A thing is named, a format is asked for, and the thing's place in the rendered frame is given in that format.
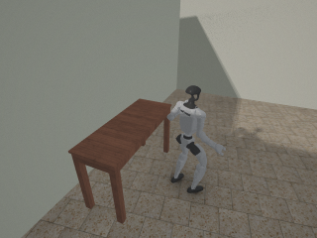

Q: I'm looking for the robot left upper arm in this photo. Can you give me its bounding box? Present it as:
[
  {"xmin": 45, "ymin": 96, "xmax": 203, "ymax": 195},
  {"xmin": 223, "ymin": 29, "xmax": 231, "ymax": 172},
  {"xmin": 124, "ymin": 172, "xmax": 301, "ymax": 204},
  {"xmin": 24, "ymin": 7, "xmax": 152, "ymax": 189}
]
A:
[{"xmin": 166, "ymin": 101, "xmax": 185, "ymax": 121}]

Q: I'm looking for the robot right hand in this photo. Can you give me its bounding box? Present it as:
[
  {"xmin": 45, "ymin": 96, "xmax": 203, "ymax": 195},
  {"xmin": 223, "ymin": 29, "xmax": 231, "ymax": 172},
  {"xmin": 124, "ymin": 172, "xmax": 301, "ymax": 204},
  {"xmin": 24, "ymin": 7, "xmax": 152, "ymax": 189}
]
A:
[{"xmin": 214, "ymin": 144, "xmax": 226, "ymax": 156}]

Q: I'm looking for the robot head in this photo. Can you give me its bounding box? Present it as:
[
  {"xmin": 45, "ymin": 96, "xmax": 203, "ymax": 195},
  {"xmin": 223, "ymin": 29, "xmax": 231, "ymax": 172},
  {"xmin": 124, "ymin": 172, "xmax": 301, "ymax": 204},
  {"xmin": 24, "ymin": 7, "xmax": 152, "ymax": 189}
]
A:
[{"xmin": 183, "ymin": 85, "xmax": 201, "ymax": 109}]

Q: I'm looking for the table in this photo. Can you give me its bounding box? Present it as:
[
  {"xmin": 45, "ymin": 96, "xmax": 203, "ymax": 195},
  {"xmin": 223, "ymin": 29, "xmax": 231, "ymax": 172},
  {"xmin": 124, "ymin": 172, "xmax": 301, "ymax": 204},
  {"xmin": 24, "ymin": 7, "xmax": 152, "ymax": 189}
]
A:
[{"xmin": 68, "ymin": 98, "xmax": 172, "ymax": 224}]

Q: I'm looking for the robot right upper arm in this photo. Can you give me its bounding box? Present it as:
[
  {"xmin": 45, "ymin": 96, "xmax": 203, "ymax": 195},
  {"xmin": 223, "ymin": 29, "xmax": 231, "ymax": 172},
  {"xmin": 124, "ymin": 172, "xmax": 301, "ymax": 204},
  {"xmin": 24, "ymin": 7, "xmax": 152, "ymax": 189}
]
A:
[{"xmin": 195, "ymin": 109, "xmax": 206, "ymax": 139}]

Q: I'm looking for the right robot thigh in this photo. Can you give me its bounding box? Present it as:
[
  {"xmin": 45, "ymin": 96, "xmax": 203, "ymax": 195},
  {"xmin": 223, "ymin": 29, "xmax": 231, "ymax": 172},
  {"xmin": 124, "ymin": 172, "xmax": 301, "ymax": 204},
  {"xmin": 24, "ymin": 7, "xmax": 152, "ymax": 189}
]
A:
[{"xmin": 189, "ymin": 143, "xmax": 207, "ymax": 171}]

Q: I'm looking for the robot right forearm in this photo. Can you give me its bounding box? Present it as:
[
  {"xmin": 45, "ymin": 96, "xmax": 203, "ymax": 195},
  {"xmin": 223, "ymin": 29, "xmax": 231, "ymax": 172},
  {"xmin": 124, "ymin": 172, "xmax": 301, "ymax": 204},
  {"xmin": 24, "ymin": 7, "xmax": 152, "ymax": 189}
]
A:
[{"xmin": 200, "ymin": 132, "xmax": 217, "ymax": 149}]

